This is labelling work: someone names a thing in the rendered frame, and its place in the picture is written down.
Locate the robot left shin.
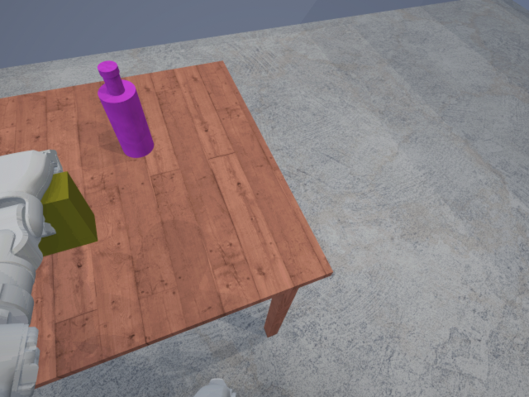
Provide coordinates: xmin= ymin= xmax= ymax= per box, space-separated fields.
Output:
xmin=209 ymin=378 xmax=227 ymax=387

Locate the sponge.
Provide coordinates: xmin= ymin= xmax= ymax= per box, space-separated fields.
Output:
xmin=38 ymin=171 xmax=98 ymax=256

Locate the left robot upper arm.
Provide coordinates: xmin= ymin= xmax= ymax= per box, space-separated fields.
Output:
xmin=0 ymin=323 xmax=40 ymax=397

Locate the robot left hand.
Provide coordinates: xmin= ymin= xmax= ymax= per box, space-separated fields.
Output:
xmin=0 ymin=150 xmax=64 ymax=237

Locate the robot left forearm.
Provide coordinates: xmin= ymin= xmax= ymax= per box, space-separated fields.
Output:
xmin=0 ymin=192 xmax=43 ymax=327

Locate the table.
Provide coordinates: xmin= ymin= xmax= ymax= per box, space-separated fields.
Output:
xmin=0 ymin=60 xmax=333 ymax=389

